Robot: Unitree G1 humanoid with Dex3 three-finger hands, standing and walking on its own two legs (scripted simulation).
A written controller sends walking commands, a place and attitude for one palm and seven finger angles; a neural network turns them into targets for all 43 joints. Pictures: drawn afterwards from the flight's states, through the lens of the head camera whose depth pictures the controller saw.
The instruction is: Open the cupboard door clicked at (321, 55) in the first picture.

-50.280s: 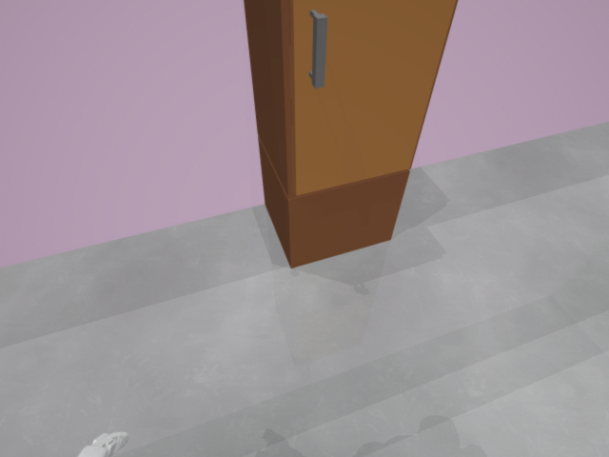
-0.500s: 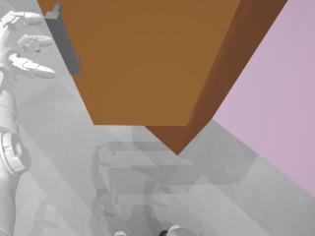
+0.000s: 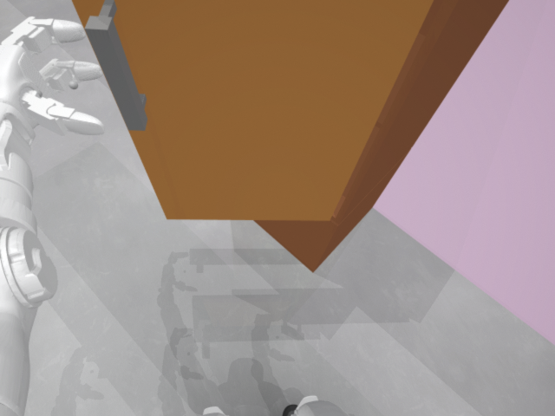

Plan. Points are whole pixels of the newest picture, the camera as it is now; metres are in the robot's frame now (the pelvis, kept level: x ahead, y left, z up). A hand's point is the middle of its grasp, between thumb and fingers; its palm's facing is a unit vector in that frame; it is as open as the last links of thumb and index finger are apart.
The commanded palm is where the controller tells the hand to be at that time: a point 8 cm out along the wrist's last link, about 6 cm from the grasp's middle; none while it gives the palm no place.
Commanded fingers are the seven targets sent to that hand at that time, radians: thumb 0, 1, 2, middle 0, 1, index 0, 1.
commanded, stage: move the hooked fingers beside the handle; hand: left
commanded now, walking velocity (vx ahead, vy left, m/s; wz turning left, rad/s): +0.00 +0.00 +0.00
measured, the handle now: (124, 70) +0.55 +0.15 +0.15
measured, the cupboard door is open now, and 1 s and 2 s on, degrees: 45 44 43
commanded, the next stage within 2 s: slide the fingers in behind the handle in 0.30 s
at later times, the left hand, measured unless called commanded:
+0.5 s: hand (74, 86) +0.51 +0.20 +0.16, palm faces -0.10 -1.00 +0.00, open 14.0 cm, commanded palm +0.50 +0.25 +0.15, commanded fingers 0.00 -0.50 0.30 -0.30 -1.20 -0.30 -1.20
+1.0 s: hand (96, 90) +0.51 +0.18 +0.15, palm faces -0.11 -0.99 +0.00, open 13.9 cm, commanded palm +0.49 +0.22 +0.15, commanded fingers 0.00 -0.50 0.30 -0.30 -1.20 -0.30 -1.20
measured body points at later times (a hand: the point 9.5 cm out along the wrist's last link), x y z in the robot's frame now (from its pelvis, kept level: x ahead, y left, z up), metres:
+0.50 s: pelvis +0.00 -0.01 +0.00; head +0.10 +0.01 +0.44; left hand +0.51 +0.26 +0.16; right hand -0.01 -0.28 -0.11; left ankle -0.02 +0.08 -0.71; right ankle -0.01 -0.12 -0.71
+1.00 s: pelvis -0.01 -0.01 +0.00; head +0.09 +0.00 +0.44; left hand +0.51 +0.23 +0.16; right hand -0.02 -0.29 -0.11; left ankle -0.02 +0.08 -0.71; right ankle -0.01 -0.12 -0.71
